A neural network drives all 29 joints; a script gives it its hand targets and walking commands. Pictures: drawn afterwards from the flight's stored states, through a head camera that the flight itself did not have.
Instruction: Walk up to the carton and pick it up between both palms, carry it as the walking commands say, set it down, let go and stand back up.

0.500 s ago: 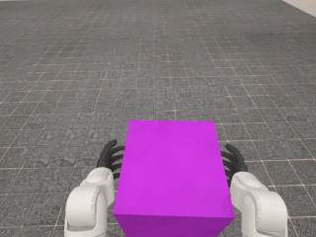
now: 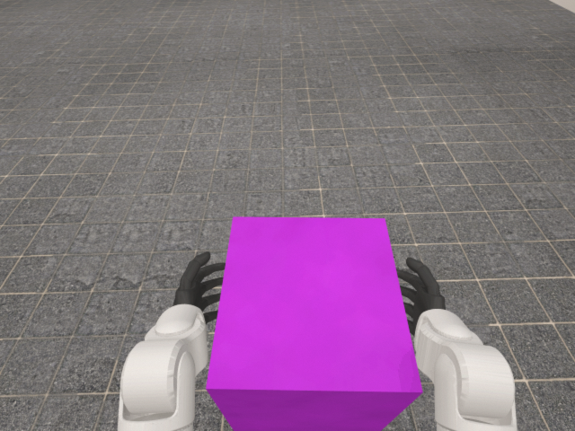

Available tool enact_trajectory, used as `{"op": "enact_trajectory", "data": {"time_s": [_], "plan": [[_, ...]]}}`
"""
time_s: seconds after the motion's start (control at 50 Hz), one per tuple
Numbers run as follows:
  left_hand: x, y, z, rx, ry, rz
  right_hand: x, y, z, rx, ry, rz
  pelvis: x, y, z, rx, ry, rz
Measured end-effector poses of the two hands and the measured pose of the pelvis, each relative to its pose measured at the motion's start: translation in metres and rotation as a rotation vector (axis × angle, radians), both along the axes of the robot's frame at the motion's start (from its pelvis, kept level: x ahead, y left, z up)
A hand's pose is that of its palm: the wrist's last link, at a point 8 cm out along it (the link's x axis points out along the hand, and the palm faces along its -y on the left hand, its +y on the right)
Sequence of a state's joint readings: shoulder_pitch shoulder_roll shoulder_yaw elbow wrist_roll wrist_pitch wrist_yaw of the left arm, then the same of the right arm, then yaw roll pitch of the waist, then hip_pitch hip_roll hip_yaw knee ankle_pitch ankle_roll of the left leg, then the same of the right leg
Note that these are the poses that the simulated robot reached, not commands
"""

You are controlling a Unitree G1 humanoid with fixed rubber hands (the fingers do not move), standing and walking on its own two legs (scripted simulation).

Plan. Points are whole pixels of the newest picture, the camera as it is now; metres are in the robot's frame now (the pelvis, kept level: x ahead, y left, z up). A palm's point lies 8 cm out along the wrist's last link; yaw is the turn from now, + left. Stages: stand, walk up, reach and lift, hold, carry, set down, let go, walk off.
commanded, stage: carry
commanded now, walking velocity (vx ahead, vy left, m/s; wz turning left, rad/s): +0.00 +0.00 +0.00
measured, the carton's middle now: (306, 333) +0.26 +0.01 +0.02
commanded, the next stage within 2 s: hold in 2.00 s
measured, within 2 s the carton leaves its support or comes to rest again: neither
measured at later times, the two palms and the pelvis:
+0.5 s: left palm (217, 310) +0.25 +0.12 +0.09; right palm (456, 319) +0.24 -0.17 +0.09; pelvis +0.00 -0.02 +0.01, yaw +1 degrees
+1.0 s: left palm (203, 305) +0.27 +0.14 +0.07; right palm (426, 314) +0.26 -0.15 +0.07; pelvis +0.00 +0.00 +0.01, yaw +1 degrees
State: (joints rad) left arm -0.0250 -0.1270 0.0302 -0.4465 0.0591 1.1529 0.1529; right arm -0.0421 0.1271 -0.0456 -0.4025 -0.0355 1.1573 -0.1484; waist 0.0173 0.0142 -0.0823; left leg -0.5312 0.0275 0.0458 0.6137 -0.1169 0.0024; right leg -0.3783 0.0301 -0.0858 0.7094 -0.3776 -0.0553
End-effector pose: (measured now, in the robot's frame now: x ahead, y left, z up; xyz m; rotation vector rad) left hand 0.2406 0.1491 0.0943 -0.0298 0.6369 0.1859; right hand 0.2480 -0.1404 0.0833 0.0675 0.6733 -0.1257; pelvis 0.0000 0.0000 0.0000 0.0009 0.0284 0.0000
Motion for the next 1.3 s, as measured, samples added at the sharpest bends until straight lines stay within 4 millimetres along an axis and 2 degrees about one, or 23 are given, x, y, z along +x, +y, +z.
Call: {"op": "enact_trajectory", "data": {"time_s": [0.08, 0.2, 0.28, 0.4, 0.64, 0.78, 0.92, 1.2, 1.3], "plan": [[-0.001, -0.007, 0.018, 0.011, -0.010, 0.008, -0.001, -0.007, 0.011, 0.010, -0.010, 0.009, 0.001, -0.008, 0.011, -0.003, 0.011, 0.013], [0.010, -0.022, 0.022, 0.006, -0.026, -0.023, 0.005, -0.022, 0.022, 0.000, -0.026, -0.021, 0.005, -0.017, 0.012, 0.000, 0.019, 0.024], [0.009, -0.029, 0.016, -0.002, -0.011, -0.036, 0.000, -0.030, 0.020, -0.012, -0.012, -0.032, 0.003, -0.022, 0.012, 0.003, 0.002, 0.019], [0.006, -0.033, -0.001, -0.003, 0.040, -0.049, -0.004, -0.034, 0.006, -0.027, 0.038, -0.034, 0.000, -0.025, 0.011, -0.001, -0.012, 0.019], [0.009, -0.025, -0.009, -0.014, 0.020, -0.046, 0.001, -0.026, 0.003, -0.054, 0.018, -0.019, -0.005, -0.020, 0.012, -0.012, -0.009, 0.019], [0.014, -0.017, -0.025, -0.015, 0.046, -0.055, 0.005, -0.017, -0.011, -0.082, 0.044, -0.005, -0.005, -0.012, 0.013, -0.016, -0.016, 0.013], [0.019, -0.009, -0.029, -0.008, 0.044, -0.056, 0.010, -0.009, -0.017, -0.078, 0.042, -0.003, -0.004, -0.003, 0.013, -0.015, -0.009, 0.010], [0.041, -0.001, -0.016, 0.016, 0.009, -0.056, 0.030, -0.001, -0.013, -0.038, 0.007, -0.013, 0.013, 0.007, 0.015, -0.001, 0.013, 0.008], [0.048, -0.001, -0.024, 0.028, 0.039, -0.060, 0.037, -0.001, -0.023, -0.044, 0.036, -0.004, 0.021, 0.007, 0.016, 0.001, 0.015, 0.007]]}}
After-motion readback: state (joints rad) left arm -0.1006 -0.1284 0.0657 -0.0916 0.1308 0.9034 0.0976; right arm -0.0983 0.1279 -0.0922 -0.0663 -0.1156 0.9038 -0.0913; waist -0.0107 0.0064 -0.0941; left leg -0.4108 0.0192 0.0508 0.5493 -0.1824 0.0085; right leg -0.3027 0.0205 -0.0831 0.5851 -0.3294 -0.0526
